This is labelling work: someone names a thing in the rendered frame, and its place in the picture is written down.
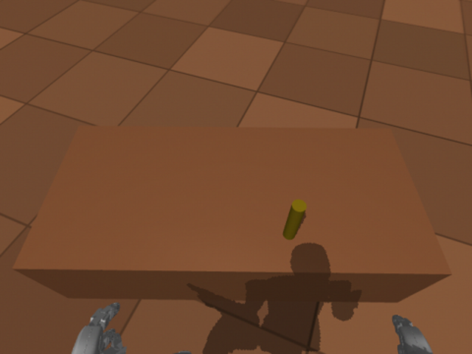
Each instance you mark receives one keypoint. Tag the can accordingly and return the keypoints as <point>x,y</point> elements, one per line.
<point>295,215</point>

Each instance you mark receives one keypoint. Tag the left robot hand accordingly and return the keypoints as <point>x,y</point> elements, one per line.
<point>92,339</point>

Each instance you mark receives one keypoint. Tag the right robot hand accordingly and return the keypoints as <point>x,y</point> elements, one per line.
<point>410,337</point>

